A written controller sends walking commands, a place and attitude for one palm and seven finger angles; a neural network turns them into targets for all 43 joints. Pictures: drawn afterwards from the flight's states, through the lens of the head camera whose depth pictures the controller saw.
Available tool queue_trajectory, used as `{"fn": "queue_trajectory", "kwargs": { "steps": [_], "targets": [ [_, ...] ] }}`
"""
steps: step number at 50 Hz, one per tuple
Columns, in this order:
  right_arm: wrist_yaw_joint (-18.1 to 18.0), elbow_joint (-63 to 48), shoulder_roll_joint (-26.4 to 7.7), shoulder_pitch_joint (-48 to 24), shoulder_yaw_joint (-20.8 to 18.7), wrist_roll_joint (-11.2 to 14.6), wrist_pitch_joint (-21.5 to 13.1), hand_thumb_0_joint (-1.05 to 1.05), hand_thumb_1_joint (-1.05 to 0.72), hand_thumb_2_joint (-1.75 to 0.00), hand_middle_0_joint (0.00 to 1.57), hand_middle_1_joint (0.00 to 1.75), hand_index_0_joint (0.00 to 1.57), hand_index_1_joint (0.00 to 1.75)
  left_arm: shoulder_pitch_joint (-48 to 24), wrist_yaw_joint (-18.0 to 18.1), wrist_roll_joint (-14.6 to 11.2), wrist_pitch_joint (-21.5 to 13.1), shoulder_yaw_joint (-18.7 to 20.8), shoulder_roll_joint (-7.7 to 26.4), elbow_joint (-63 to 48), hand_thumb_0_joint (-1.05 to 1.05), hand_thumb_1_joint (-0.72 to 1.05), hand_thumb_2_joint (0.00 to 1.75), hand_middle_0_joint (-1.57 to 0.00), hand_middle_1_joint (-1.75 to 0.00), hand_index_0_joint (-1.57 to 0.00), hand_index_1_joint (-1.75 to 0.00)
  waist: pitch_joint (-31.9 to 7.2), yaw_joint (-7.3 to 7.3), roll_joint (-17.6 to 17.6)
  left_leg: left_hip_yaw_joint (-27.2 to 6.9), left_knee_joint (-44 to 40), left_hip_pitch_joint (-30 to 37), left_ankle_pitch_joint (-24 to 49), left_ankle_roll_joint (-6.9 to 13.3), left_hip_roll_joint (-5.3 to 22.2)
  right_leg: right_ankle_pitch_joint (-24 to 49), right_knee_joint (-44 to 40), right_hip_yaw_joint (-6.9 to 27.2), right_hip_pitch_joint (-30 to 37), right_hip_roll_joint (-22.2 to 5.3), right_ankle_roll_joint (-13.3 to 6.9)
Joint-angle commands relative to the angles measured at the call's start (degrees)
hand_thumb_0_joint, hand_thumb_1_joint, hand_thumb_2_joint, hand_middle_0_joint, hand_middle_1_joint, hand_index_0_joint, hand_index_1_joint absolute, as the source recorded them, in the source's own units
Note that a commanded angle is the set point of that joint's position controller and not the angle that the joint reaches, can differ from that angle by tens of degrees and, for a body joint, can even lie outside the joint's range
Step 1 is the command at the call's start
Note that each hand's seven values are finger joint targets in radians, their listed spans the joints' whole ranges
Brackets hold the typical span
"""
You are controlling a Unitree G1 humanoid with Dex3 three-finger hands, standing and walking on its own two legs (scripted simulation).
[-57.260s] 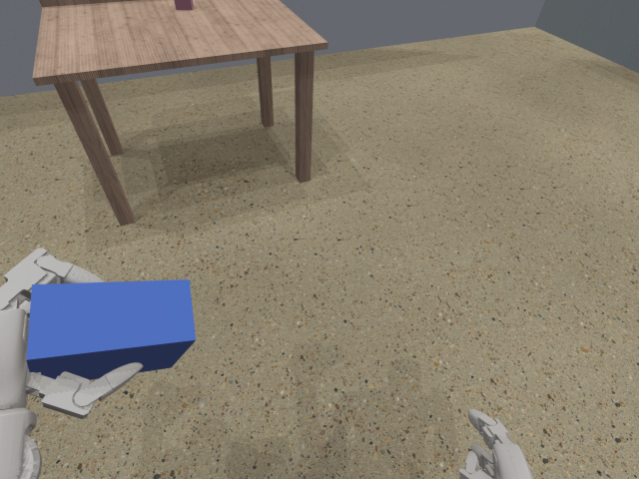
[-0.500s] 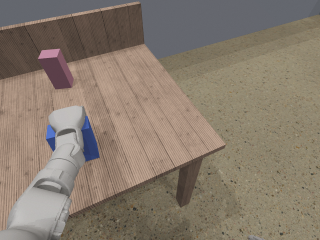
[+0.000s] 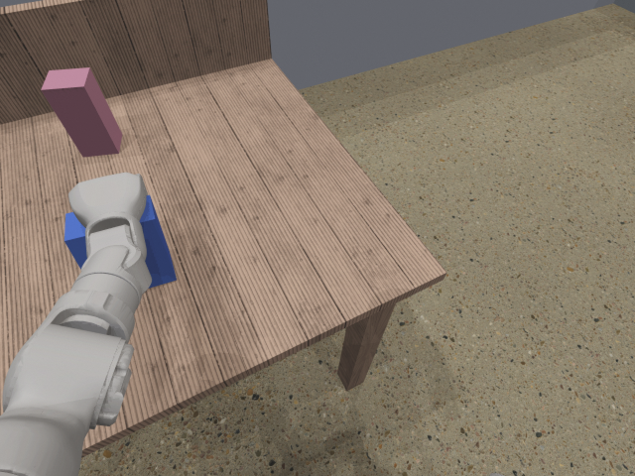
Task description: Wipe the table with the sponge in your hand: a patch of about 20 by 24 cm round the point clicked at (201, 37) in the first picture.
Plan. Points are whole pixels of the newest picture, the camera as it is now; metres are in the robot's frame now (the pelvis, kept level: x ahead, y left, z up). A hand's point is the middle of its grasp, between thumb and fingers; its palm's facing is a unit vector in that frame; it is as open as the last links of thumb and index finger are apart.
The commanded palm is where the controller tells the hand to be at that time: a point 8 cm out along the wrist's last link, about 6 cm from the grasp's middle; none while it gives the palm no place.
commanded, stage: wipe forward along the middle lane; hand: left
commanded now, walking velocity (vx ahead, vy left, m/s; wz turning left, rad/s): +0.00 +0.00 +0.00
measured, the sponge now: (129, 259) +0.43 +0.27 -0.02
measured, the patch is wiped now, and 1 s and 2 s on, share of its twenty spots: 0.85 0.85 0.85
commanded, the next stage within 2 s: slide back across to the first lane in 0.40 s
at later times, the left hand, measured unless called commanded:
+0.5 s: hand (109, 199) +0.50 +0.30 +0.03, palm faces -0.15 -0.01 -0.99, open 10.4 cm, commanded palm +0.49 +0.28 +0.07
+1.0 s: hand (70, 207) +0.48 +0.35 +0.04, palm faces -0.13 -0.04 -0.99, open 10.4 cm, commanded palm +0.46 +0.33 +0.09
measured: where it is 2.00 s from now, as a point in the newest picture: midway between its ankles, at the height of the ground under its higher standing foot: outside the picture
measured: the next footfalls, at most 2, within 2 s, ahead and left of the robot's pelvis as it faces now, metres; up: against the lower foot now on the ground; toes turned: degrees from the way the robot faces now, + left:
none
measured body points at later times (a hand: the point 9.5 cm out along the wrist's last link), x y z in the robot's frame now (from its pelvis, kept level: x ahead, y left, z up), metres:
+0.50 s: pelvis +0.02 +0.02 -0.01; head +0.10 +0.04 +0.44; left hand +0.50 +0.30 +0.09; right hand +0.02 -0.25 -0.13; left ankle +0.02 +0.10 -0.72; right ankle +0.01 -0.08 -0.72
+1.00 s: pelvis +0.04 +0.04 +0.00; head +0.10 +0.06 +0.45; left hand +0.48 +0.35 +0.09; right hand +0.08 -0.23 -0.12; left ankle +0.02 +0.10 -0.72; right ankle +0.01 -0.08 -0.72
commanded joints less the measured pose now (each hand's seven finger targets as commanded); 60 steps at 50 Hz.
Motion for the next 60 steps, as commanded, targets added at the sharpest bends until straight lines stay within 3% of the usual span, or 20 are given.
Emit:
{"fn": "queue_trajectory", "kwargs": {
  "steps": [1, 5, 8, 11, 12, 14, 15, 23, 25, 29, 32, 37, 39, 44, 46, 47, 50, 54, 57, 60],
  "targets": [
    [-0.4, -4.3, -8.9, 3.0, -2.9, -0.2, -1.6, 0.0, -0.9, -0.9, 0.2, 0.3, 0.2, 0.3, -20.5, 1.5, 1.3, 0.8, 1.8, 13.6, -3.2, 0.0, 0.1, 1.3, -1.2, -1.6, -1.2, -1.6, -14.9, -1.91, -3.9, -0.7, -3.0, 5.9, 3.5, 2.1, -0.5, 6.9, -5.9, 5.2, 8.1, -2.3, 1.9],
    [-0.4, -4.0, -9.4, 4.6, -2.8, -0.5, -1.7, 0.0, -0.9, -0.9, 0.2, 0.3, 0.2, 0.3, -22.7, 0.8, 2.2, 0.6, 2.5, 16.2, -1.4, 0.0, 0.1, 1.3, -1.2, -1.6, -1.2, -1.6, -15.5, -2.6, -3.3, -0.7, -2.3, 5.0, 4.2, 2.2, -0.4, 8.1, -5.2, 5.1, 7.7, -2.2, 1.9],
    [-0.2, -4.1, -9.5, 5.9, -2.9, -0.6, -1.7, 0.0, -0.9, -0.9, 0.2, 0.3, 0.2, 0.3, -22.7, 0.1, 2.8, 0.0, 3.4, 18.2, -1.7, 0.0, 0.1, 1.3, -1.2, -1.6, -1.2, -1.6, -18.1, -2.09, -1.5, -0.7, -1.6, 5.4, 6.6, 2.1, -0.6, 11.1, -4.2, 4.9, 8.6, -2.0, 1.7],
    [0.0, -4.0, -9.7, 7.0, -3.1, -0.8, -1.5, 0.0, -0.9, -0.9, 0.2, 0.3, 0.2, 0.3, -22.4, -0.5, 3.7, -0.2, 3.4, 18.8, -0.9, 0.0, 0.1, 1.3, -1.2, -1.6, -1.2, -1.6, -17.8, -2.4, -1.9, -0.9, -1.2, 5.3, 7.7, 2.0, -0.3, 12.4, -4.0, 4.7, 8.0, -1.8, 1.6],
    [0.1, -4.1, -9.4, 6.9, -3.2, -0.7, -1.7, 0.0, -0.9, -0.9, 0.2, 0.3, 0.2, 0.3, -23.0, -0.9, 3.2, -0.5, 2.6, 16.9, -1.7, 0.0, 0.1, 1.3, -1.2, -1.6, -1.2, -1.6, -18.4, -2.44, -0.2, -1.3, -1.3, 6.5, 9.2, 2.0, -0.3, 13.0, -3.7, 4.4, 7.3, -1.7, 1.4],
    [0.2, -3.5, -9.8, 8.1, -3.4, -1.0, -1.6, 0.0, -0.9, -0.9, 0.2, 0.3, 0.2, 0.3, -23.4, -0.9, 3.6, -0.7, 3.1, 18.2, -0.8, 0.0, 0.1, 1.3, -1.2, -1.6, -1.2, -1.6, -17.2, -2.83, -0.4, -1.3, -1.1, 6.8, 8.8, 2.0, 0.0, 11.7, -3.9, 4.0, 5.7, -1.3, 1.4],
    [0.3, -3.4, -10.0, 8.3, -3.4, -1.0, -1.5, 0.0, -0.9, -0.9, 0.2, 0.3, 0.2, 0.3, -22.5, -0.8, 3.7, -0.7, 4.5, 20.0, -0.2, 0.0, 0.1, 1.3, -1.2, -1.6, -1.2, -1.6, -17.8, -2.18, -0.8, -1.2, -1.1, 6.1, 8.8, 2.0, -0.1, 11.8, -3.8, 4.1, 6.6, -1.3, 1.3],
    [0.8, -2.2, -10.1, 10.3, -4.0, -1.6, -1.7, 0.0, -0.9, -0.9, 0.2, 0.3, 0.2, 0.3, -26.1, -0.8, 3.5, -1.7, 2.9, 17.1, -0.3, 0.0, 0.1, 1.3, -1.2, -1.6, -1.2, -1.6, -18.6, -3.37, 1.5, -2.6, -0.3, 10.2, 13.5, 1.7, 1.0, 12.0, -2.5, 2.7, 1.7, -0.6, 0.9],
    [1.1, -2.2, -9.9, 10.7, -4.1, -1.7, -1.7, 0.0, -0.9, -0.9, 0.2, 0.3, 0.2, 0.3, -23.9, -0.5, 3.4, -1.5, 2.1, 15.2, 1.0, 0.0, 0.1, 1.3, -1.2, -1.6, -1.2, -1.6, -18.5, -3.08, 1.2, -2.8, -0.3, 10.3, 13.7, 1.5, 0.9, 11.3, -2.6, 2.3, 1.0, -0.3, 0.8],
    [1.1, -2.6, -10.4, 10.2, -4.1, -1.6, -1.5, 0.0, -0.9, -0.9, 0.2, 0.3, 0.2, 0.3, -24.5, 0.0, 2.9, -1.8, 6.6, 21.5, -1.1, 0.0, 0.1, 1.3, -1.2, -1.6, -1.2, -1.6, -21.0, -1.68, 0.4, -2.6, -0.7, 10.0, 14.4, 1.7, 0.7, 13.1, -2.6, 2.8, 4.8, -0.6, 0.9],
    [1.2, -3.2, -10.1, 9.5, -4.2, -1.5, -1.5, 0.0, -0.9, -0.9, 0.2, 0.3, 0.2, 0.3, -23.5, -0.1, 3.3, -2.2, 6.8, 21.2, -4.0, 0.0, 0.1, 1.3, -1.2, -1.6, -1.2, -1.6, -22.5, -0.76, 1.7, -3.1, -1.4, 12.8, 17.7, 1.5, 0.8, 14.9, -2.5, 2.5, 6.1, -0.7, 0.6],
    [1.7, -4.0, -10.3, 8.0, -3.9, -1.3, -0.9, 0.0, -0.9, -0.9, 0.2, 0.3, 0.2, 0.3, -19.9, -0.3, 3.7, -1.8, 9.4, 25.1, -5.7, 0.0, 0.1, 1.3, -1.2, -1.6, -1.2, -1.6, -21.4, 1.09, 2.9, -3.1, -2.7, 14.2, 19.2, 1.3, 0.4, 15.1, -3.3, 2.4, 8.4, -0.8, 0.3],
    [1.7, -4.0, -10.3, 8.0, -4.0, -1.2, -0.7, 0.0, -0.9, -0.9, 0.2, 0.3, 0.2, 0.3, -19.9, -0.7, 4.3, -1.6, 7.0, 23.3, -5.2, 0.0, 0.1, 1.3, -1.2, -1.6, -1.2, -1.6, -19.0, 0.11, 2.8, -3.2, -2.9, 14.8, 18.0, 1.3, 0.4, 13.4, -3.9, 2.1, 6.9, -0.6, 0.5],
    [1.7, -4.6, -10.3, 7.5, -4.2, -1.2, -0.5, 0.0, -0.9, -0.9, 0.2, 0.3, 0.2, 0.3, -16.5, -2.4, 4.3, -2.9, 6.3, 21.7, -7.0, 0.0, 0.1, 1.3, -1.2, -1.6, -1.2, -1.6, -18.6, 0.75, 3.1, -3.8, -3.2, 18.3, 21.7, 1.1, 0.7, 14.5, -4.5, 1.8, 7.1, -0.6, 0.2],
    [1.5, -4.6, -10.3, 7.3, -4.2, -1.1, -0.2, 0.0, -0.9, -0.9, 0.2, 0.3, 0.2, 0.3, -16.9, -3.0, 4.3, -3.6, 6.3, 22.2, -7.8, 0.0, 0.1, 1.3, -1.2, -1.6, -1.2, -1.6, -17.4, 0.23, 1.4, -3.6, -3.5, 17.7, 19.9, 1.3, 0.6, 14.4, -5.2, 2.2, 7.8, -0.7, 0.3],
    [1.3, -4.8, -10.2, 6.7, -4.2, -1.0, -0.3, 0.0, -0.9, -0.9, 0.2, 0.3, 0.2, 0.3, -17.3, -3.3, 3.7, -4.6, 7.4, 22.8, -9.7, 0.0, 0.1, 1.3, -1.2, -1.6, -1.2, -1.6, -18.3, 0.89, 3.4, -3.9, -3.8, 18.5, 21.8, 1.0, 0.7, 15.2, -4.9, 2.3, 8.2, -0.8, 0.0],
    [1.2, -4.5, -10.3, 7.0, -4.5, -1.1, 0.1, 0.0, -0.9, -0.9, 0.2, 0.3, 0.2, 0.3, -15.0, -3.7, 4.1, -5.7, 6.4, 21.7, -9.9, 0.0, 0.1, 1.3, -1.2, -1.6, -1.2, -1.6, -17.5, 0.77, 3.1, -4.2, -3.4, 20.2, 23.4, 0.8, 0.7, 15.1, -5.1, 2.0, 6.9, -0.7, 0.0],
    [1.0, -4.2, -10.6, 6.8, -4.5, -1.3, 0.5, 0.0, -0.9, -0.9, 0.2, 0.3, 0.2, 0.3, -15.3, -3.9, 4.2, -7.1, 7.6, 23.7, -11.2, 0.0, 0.1, 1.3, -1.2, -1.6, -1.2, -1.6, -17.3, 0.82, 3.8, -4.3, -3.2, 21.0, 25.5, 0.5, 0.7, 15.8, -5.0, 1.9, 6.9, -0.7, -0.2],
    [1.1, -4.4, -10.4, 6.0, -4.7, -1.3, 0.8, 0.0, -0.9, -0.9, 0.2, 0.3, 0.2, 0.3, -13.7, -3.7, 3.9, -8.0, 9.2, 24.2, -13.0, 0.0, 0.1, 1.3, -1.2, -1.6, -1.2, -1.6, -19.1, 1.79, 4.9, -4.2, -2.9, 21.7, 29.2, 0.3, 0.7, 18.4, -4.7, 2.3, 8.2, -0.8, -0.5],
    [1.2, -4.2, -10.6, 6.1, -4.8, -1.5, 1.4, 0.0, -0.9, -0.9, 0.2, 0.3, 0.2, 0.3, -12.3, -3.4, 4.5, -8.1, 8.6, 24.0, -13.0, 0.0, 0.1, 1.3, -1.2, -1.6, -1.2, -1.6, -19.8, 1.59, 4.1, -3.8, -2.2, 21.8, 29.7, 0.2, 0.6, 19.5, -4.3, 2.2, 8.4, -0.7, -0.3]
  ]
}}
